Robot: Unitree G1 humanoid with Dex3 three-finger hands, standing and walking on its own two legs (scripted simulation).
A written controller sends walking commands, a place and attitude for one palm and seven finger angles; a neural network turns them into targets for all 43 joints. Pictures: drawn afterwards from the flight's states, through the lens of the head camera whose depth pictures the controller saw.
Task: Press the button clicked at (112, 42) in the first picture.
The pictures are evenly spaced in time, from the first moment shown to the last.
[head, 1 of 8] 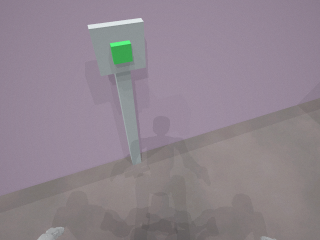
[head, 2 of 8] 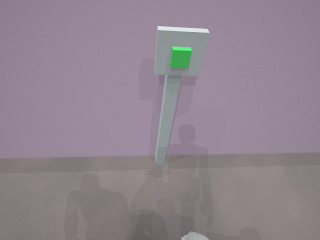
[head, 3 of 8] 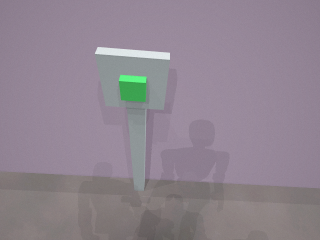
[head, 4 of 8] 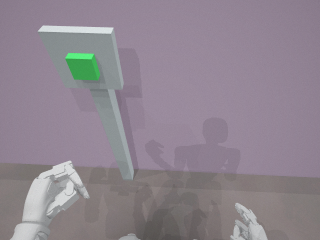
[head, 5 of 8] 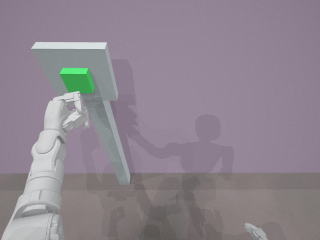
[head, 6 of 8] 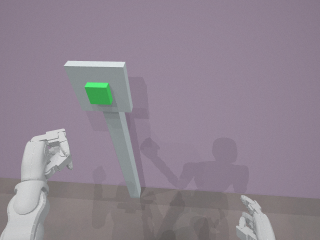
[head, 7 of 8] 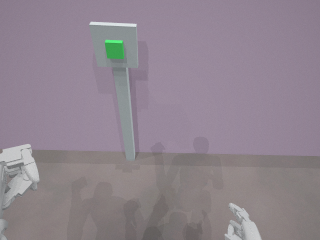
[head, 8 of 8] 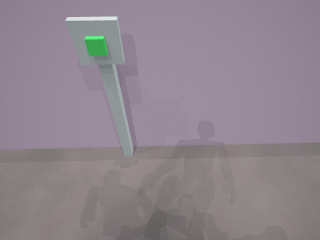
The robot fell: no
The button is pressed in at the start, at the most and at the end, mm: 0 14 0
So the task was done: yes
